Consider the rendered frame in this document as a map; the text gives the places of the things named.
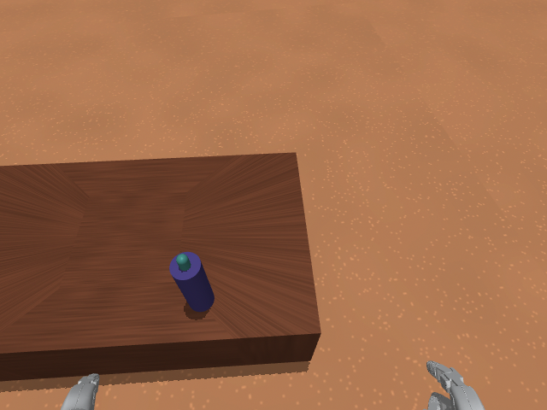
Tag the bottle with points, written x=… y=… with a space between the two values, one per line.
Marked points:
x=187 y=270

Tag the right robot hand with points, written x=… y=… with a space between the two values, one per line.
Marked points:
x=462 y=397

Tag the left robot hand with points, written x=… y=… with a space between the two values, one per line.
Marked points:
x=83 y=394

